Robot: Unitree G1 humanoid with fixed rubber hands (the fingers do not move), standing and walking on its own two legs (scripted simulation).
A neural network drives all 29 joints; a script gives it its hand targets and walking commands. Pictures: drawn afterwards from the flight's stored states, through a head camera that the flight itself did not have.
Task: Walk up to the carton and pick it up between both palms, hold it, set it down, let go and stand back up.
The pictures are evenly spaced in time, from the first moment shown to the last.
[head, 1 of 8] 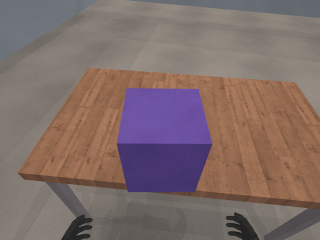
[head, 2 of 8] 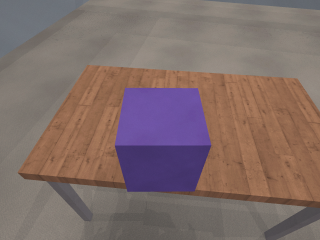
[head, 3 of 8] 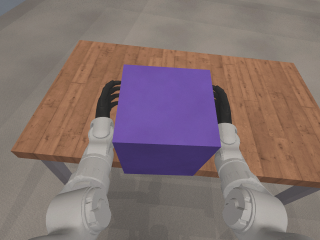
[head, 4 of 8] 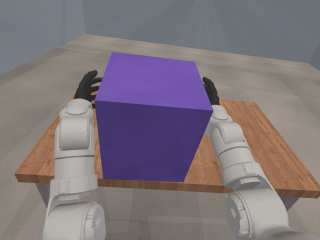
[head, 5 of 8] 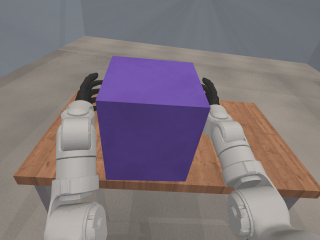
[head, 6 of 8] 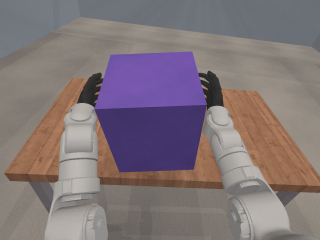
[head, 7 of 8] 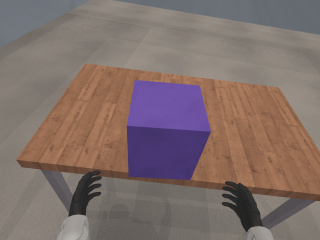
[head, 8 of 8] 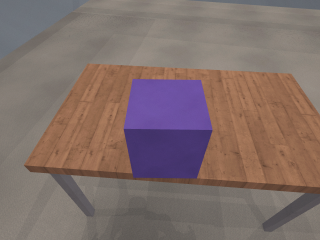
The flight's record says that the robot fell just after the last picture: no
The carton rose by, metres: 0.20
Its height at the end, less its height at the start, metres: +0.00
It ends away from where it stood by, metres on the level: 0.02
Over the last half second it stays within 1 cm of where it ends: yes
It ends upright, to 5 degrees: yes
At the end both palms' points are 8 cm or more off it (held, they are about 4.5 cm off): yes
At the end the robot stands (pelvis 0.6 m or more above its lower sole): yes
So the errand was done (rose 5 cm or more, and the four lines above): yes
